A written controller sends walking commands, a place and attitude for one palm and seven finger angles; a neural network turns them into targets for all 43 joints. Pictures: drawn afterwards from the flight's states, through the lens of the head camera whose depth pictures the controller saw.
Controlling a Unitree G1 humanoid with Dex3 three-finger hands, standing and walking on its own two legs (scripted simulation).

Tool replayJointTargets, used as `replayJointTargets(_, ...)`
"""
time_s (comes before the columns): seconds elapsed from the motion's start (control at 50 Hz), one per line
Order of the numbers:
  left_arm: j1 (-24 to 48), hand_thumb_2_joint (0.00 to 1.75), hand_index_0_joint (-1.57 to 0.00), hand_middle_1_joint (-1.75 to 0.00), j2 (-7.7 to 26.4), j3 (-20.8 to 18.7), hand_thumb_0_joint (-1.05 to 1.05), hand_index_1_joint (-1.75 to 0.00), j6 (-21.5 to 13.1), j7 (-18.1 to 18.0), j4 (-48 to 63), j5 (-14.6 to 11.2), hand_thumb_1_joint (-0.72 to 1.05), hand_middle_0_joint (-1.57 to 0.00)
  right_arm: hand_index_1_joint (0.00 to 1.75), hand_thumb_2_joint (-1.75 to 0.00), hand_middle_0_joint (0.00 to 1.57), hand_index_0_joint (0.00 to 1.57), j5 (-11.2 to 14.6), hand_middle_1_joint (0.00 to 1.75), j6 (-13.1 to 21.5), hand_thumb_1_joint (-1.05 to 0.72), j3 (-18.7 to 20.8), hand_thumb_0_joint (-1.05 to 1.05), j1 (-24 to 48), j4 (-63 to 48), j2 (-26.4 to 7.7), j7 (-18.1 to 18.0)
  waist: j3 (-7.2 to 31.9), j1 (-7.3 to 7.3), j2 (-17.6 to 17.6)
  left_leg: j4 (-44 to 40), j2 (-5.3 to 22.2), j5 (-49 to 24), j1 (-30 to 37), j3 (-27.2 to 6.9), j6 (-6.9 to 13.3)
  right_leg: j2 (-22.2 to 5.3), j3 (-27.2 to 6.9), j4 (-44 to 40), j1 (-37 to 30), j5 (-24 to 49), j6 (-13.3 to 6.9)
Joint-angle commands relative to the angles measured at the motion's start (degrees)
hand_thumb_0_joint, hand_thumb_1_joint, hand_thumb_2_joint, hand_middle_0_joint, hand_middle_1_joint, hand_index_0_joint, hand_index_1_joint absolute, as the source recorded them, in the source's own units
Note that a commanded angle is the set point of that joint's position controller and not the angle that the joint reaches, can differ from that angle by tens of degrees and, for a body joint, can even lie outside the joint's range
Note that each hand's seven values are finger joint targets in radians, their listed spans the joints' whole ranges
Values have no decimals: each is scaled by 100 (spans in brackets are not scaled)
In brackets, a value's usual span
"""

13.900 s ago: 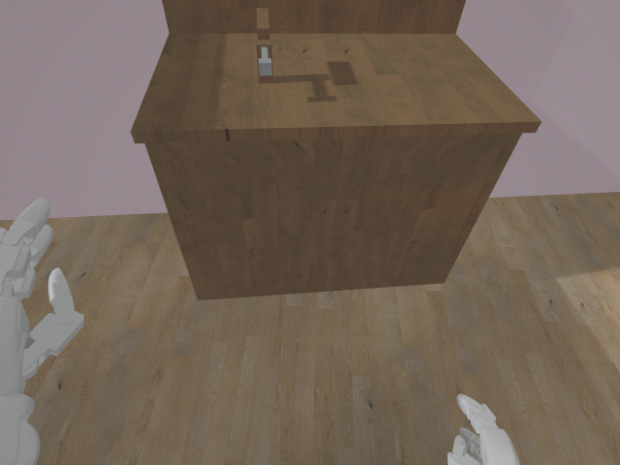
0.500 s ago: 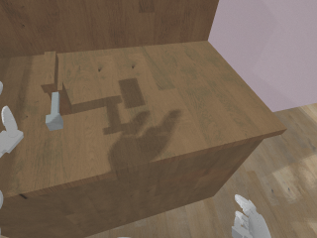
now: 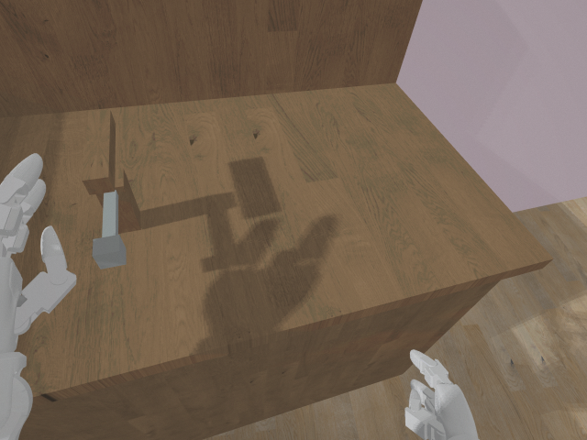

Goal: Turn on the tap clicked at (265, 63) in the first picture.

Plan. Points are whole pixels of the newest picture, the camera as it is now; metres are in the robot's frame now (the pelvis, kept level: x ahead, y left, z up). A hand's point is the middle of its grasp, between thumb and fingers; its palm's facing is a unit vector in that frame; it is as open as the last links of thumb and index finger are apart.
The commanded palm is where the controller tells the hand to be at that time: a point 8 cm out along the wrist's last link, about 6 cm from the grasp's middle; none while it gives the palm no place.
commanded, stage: come to a stop and stand still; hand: left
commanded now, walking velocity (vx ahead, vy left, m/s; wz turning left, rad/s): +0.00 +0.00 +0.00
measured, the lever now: (109, 252) +0.29 +0.25 +0.11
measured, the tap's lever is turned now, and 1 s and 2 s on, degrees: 0 0 0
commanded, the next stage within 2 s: look again from close up in 0.42 s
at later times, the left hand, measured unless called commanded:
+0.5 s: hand (95, 285) +0.22 +0.22 +0.16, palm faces +0.39 -0.84 -0.36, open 7.4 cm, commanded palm +0.16 +0.26 +0.18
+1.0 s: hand (90, 283) +0.22 +0.23 +0.16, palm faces +0.39 -0.85 -0.36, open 7.4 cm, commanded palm +0.16 +0.26 +0.18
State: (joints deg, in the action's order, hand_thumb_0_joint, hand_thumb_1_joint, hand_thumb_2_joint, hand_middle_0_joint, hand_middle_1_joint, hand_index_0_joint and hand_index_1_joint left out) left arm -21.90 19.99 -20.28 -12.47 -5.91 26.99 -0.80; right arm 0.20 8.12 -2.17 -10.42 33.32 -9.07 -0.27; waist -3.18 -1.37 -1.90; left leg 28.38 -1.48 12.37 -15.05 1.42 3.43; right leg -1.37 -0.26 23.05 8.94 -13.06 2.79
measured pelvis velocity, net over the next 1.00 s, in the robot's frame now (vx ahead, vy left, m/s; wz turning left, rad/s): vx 0.01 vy -0.02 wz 0.01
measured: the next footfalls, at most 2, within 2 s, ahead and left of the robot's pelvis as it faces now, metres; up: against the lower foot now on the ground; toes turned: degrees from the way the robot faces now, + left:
right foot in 1.68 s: -0.03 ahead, -0.22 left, +0.00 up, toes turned +1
left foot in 1.96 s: -0.10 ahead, -0.01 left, +0.00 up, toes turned +1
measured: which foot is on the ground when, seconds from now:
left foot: down 0.00-1.00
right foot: down 0.00-1.00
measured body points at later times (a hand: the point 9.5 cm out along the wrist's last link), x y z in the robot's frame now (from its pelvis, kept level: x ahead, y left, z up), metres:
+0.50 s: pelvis +0.00 -0.02 +0.00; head +0.02 -0.01 +0.45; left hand +0.19 +0.27 +0.18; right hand +0.18 -0.25 -0.07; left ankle +0.03 +0.07 -0.74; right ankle -0.01 -0.16 -0.74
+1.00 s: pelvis +0.01 -0.02 +0.00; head +0.03 +0.00 +0.45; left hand +0.19 +0.27 +0.18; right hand +0.19 -0.24 -0.07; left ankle +0.03 +0.07 -0.74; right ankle -0.01 -0.16 -0.74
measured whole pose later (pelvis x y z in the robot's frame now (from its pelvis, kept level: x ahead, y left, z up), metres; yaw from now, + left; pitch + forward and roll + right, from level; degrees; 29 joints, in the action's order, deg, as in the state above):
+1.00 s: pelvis +0.01 -0.02 +0.00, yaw +1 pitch -1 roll -1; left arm -24.9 20.3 -19.9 -9.4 -6.5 28.3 -2.7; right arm 1.1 4.9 -0.9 -10.7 32.4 -10.9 -2.4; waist -3.7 -1.4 -1.0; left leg 25.7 -0.5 11.4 -13.0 0.3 1.7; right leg -0.2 0.7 21.2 7.1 -12.8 1.2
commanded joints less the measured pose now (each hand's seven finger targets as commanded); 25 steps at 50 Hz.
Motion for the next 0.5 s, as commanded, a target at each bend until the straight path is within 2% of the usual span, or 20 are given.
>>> replayJointTargets(0.0, 210, 90, -20, -30, 922, -604, 0, -30, -302, -118, 1227, -114, 90, -20, 30, -90, 20, 20, 65, 30, 152, -90, 358, 0, 391, -905, -861, -117, 959, 50, 592, -723, 653, -887, 381, -571, -295, -49, 60, -135, -252, 975, -340)
replayJointTargets(0.06, 186, 90, -20, -30, 995, -631, 0, -30, -315, -133, 1451, -129, 90, -20, 30, -90, 20, 20, 84, 30, 151, -90, 395, 0, 387, -961, -861, -141, 1100, 52, 750, -628, 655, -1134, 573, -536, -279, -125, -46, -114, -302, 1177, -377)
replayJointTargets(0.08, 182, 90, -20, -30, 1090, -731, 0, -30, -286, -160, 1477, -120, 90, -20, 30, -90, 20, 20, 106, 30, 144, -90, 364, 0, 482, -945, -849, -152, 1076, 39, 799, -655, 638, -1182, 609, -501, -311, -83, 22, -80, -243, 1141, -349)
replayJointTargets(0.1, 135, 90, -20, -30, 867, -531, 0, -30, -279, -133, 1334, -141, 90, -20, 30, -90, 20, 20, 75, 30, 113, -90, 377, 0, 396, -922, -894, -152, 1027, 52, 770, -667, 639, -1130, 531, -525, -279, -77, 47, -118, -246, 1116, -346)
replayJointTargets(0.14, 154, 90, -20, -30, 955, -571, 0, -30, -267, -146, 1365, -138, 90, -20, 30, -90, 20, 20, 91, 30, 120, -90, 405, 0, 398, -949, -900, -165, 1062, 43, 746, -614, 658, -1263, 601, -527, -273, -130, -23, -132, -290, 1227, -359)
replayJointTargets(0.16, 123, 90, -20, -30, 972, -591, 0, -30, -245, -160, 1302, -140, 90, -20, 30, -90, 20, 20, 95, 30, 102, -90, 411, 0, 391, -955, -894, -173, 1040, 42, 617, -587, 651, -1254, 572, -525, -259, -156, -46, -174, -317, 1268, -358)
replayJointTargets(0.18, 103, 90, -20, -30, 1040, -679, 0, -30, -206, -180, 1247, -129, 90, -20, 30, -90, 20, 20, 115, 30, 87, -90, 381, 0, 488, -942, -884, -178, 986, 34, 591, -599, 624, -1094, 571, -483, -269, -142, -56, -220, -243, 1202, -345)
replayJointTargets(0.2, 85, 90, -20, -30, 764, -412, 0, -30, -193, -137, 1067, -146, 90, -20, 30, -90, 20, 20, 86, 30, 52, -90, 391, 0, 401, -923, -923, -178, 844, 62, 549, -630, 601, -866, 464, -489, -247, -140, -59, -282, -178, 1125, -360)
replayJointTargets(0.22, 204, 90, -20, -30, 918, -505, 0, -30, -201, -155, 1232, -146, 90, -20, 30, -90, 20, 20, 108, 30, 64, -90, 422, 0, 438, -966, -918, -189, 877, 59, 625, -647, 609, -743, 456, -509, -241, -189, -131, -287, -234, 1102, -380)
replayJointTargets(0.26, 194, 90, -20, -30, 925, -516, 0, -30, -200, -171, 1196, -142, 90, -20, 30, -90, 20, 20, 102, 30, 53, -90, 426, 0, 422, -958, -922, -206, 868, 56, 513, -649, 588, -650, 467, -517, -226, -210, -175, -315, -228, 1091, -395)
replayJointTargets(0.28, 230, 90, -20, -30, 1036, -613, 0, -30, -172, -190, 1236, -128, 90, -20, 30, -90, 20, 20, 119, 30, 48, -90, 392, 0, 527, -949, -917, -212, 809, 41, 542, -676, 565, -557, 448, -491, -238, -177, -161, -339, -155, 992, -379)
replayJointTargets(0.3, 179, 90, -20, -30, 846, -449, 0, -30, -175, -164, 1091, -149, 90, -20, 30, -90, 20, 20, 85, 30, 19, -90, 400, 0, 445, -917, -938, -214, 788, 55, 534, -686, 560, -439, 396, -503, -211, -174, -129, -380, -154, 913, -379)
replayJointTargets(0.38, 142, 90, -20, -30, 1090, -674, 0, -30, -138, -200, 1197, -153, 90, -20, 30, -90, 20, 20, 117, 30, 25, -90, 389, 0, 539, -944, -904, -234, 818, 28, 407, -657, 548, -411, 469, -483, -205, -211, -210, -434, -143, 911, -385)
replayJointTargets(0.4, 134, 90, -20, -30, 845, -450, 0, -30, -140, -165, 1108, -178, 90, -20, 30, -90, 20, 20, 86, 30, 1, -90, 395, 0, 467, -933, -929, -229, 788, 61, 409, -661, 533, -369, 427, -485, -196, -200, -175, -448, -134, 864, -388)
replayJointTargets(0.48, 110, 90, -20, -30, 1091, -665, 0, -30, -118, -194, 1217, -163, 90, -20, 30, -90, 20, 20, 122, 30, 18, -90, 388, 0, 549, -940, -906, -236, 763, 31, 538, -693, 543, -321, 416, -485, -205, -209, -199, -449, -130, 795, -387)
